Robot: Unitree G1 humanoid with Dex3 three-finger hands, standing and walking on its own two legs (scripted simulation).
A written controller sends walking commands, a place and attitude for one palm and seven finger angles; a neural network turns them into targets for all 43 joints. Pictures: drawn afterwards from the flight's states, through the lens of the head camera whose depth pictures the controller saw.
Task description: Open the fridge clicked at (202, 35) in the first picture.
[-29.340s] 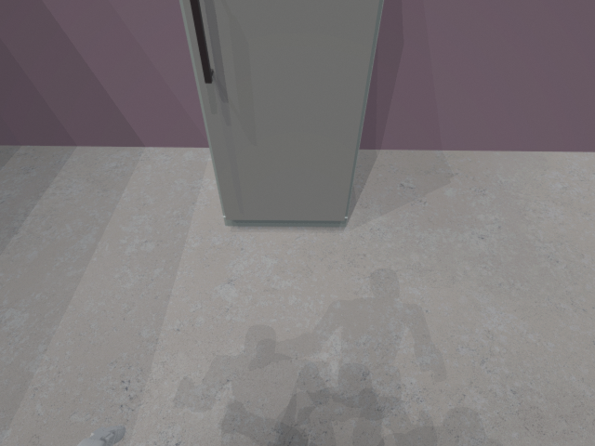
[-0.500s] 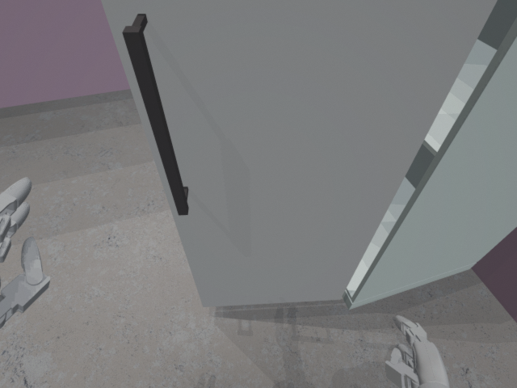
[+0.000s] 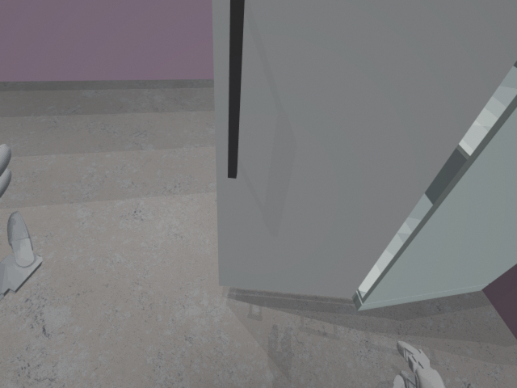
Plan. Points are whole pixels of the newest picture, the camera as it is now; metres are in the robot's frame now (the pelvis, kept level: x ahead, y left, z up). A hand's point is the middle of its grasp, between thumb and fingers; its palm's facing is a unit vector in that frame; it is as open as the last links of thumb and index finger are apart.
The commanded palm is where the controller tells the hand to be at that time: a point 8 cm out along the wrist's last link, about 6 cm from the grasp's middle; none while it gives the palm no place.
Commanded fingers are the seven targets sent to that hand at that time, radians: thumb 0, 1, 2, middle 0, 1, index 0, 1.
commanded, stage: step back with the hand held close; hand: left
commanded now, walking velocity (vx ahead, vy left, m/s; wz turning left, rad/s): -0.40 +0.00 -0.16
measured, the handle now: (235, 99) +0.56 +0.11 +0.17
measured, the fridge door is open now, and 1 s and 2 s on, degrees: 76 76 76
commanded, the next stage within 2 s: stop stepping back and stand still in 0.30 s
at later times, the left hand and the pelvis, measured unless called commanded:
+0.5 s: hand (46, 304) +0.14 +0.22 +0.19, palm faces +0.25 -0.86 -0.45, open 7.4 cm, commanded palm +0.10 +0.27 +0.19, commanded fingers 0.00 0.90 0.90 -0.20 -0.30 -0.20 -0.30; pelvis -0.09 +0.00 +0.01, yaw -10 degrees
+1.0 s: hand out of the picture +0.07 +0.27 +0.17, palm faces +0.45 -0.82 -0.36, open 7.4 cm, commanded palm +0.01 +0.30 +0.19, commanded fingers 0.00 0.90 0.90 -0.20 -0.30 -0.20 -0.30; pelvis -0.16 +0.01 +0.00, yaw -6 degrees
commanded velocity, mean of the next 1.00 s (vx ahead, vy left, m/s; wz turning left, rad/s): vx -0.06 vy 0.01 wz -0.04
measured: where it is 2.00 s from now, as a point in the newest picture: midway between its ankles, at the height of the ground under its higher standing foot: outside the picture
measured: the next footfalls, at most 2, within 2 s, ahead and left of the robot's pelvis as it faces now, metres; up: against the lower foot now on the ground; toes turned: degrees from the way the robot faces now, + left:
right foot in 0.36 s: -0.14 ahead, -0.10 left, +0.00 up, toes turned -4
left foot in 0.48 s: +0.02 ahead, +0.07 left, +0.00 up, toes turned -7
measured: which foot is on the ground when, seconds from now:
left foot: down 0.00-0.36, up 0.38-0.46, down 0.48-0.70, up 0.72-0.88, down 0.90-1.00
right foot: up 0.00-0.34, down 0.36-1.00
